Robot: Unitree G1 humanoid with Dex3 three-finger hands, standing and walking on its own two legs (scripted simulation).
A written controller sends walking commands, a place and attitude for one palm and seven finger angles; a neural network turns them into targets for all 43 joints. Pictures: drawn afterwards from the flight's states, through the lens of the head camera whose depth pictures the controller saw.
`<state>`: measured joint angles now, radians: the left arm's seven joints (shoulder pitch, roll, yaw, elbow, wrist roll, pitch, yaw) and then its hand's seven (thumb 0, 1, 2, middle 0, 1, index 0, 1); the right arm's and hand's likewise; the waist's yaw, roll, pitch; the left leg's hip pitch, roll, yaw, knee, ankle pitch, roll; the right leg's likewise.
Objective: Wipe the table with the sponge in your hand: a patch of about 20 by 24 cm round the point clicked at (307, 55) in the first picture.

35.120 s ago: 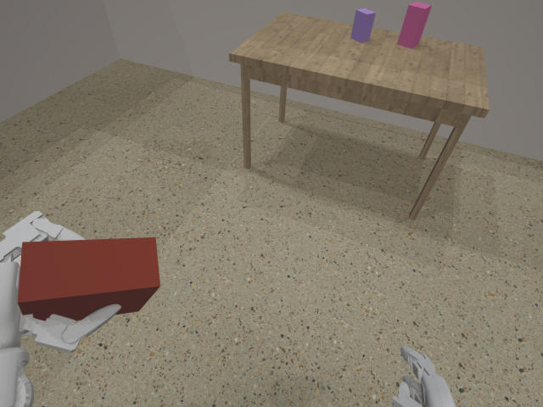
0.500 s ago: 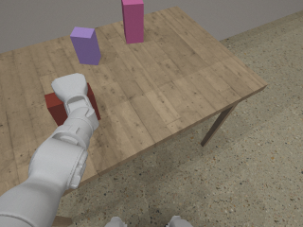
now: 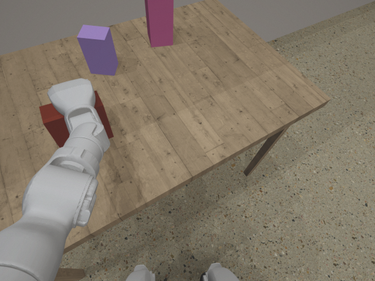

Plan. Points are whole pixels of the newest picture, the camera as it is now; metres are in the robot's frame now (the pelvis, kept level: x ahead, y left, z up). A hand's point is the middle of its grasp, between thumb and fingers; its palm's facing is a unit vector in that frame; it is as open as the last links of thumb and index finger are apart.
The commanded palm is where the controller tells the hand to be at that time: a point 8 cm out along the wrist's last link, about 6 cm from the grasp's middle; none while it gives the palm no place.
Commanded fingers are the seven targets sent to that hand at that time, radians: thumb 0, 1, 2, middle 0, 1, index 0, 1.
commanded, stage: wipe back along the third lane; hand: left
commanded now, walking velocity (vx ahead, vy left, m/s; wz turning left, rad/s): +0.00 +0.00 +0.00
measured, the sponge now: (82, 128) +0.48 +0.23 -0.03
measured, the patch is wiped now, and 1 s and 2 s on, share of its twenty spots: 1.00 1.00 1.00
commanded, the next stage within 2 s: slide back across to the middle lane in 1.82 s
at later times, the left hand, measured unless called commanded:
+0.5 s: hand (83, 125) +0.46 +0.21 +0.02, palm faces -0.07 -0.01 -1.00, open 9.8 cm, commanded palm +0.42 +0.18 +0.06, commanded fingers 0.00 0.10 1.30 -1.20 -1.60 -1.20 -1.60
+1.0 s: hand (93, 149) +0.39 +0.18 +0.02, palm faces -0.07 -0.01 -1.00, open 9.8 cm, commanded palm +0.36 +0.15 +0.05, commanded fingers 0.00 0.10 1.30 -1.20 -1.60 -1.20 -1.60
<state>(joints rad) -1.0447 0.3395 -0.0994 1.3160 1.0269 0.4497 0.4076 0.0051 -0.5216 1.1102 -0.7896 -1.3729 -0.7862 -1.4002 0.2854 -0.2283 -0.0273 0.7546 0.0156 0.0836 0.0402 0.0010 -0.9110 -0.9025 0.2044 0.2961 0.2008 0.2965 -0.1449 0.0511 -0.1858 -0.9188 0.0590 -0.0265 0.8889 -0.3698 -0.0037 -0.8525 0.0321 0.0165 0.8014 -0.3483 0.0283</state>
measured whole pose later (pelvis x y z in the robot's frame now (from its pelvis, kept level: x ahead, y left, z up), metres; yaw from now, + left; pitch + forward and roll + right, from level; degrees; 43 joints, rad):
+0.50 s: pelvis +0.03 +0.00 +0.02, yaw +1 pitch +18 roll -2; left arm -0.79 0.18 -0.22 1.12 0.97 0.48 0.45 0.00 -0.48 1.11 -0.73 -1.44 -0.72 -1.47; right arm 0.20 -0.21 -0.04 0.76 0.03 0.15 0.06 0.00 -0.91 -0.90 0.20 0.30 0.20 0.30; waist -0.04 0.04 -0.21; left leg -0.70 0.04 -0.02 0.77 -0.37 0.00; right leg -0.63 0.01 0.02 0.68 -0.36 0.03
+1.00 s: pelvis +0.03 -0.01 +0.03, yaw +3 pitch +11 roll -1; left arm -0.59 0.08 -0.33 0.95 0.98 0.53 0.45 0.00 -0.48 1.11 -0.72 -1.45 -0.72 -1.47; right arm 0.10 -0.21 -0.04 0.73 0.04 0.21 0.06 0.00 -0.91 -0.90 0.20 0.30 0.20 0.30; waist 0.02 0.04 -0.18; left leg -0.55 0.03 -0.04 0.70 -0.35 -0.02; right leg -0.49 0.00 -0.01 0.65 -0.35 0.01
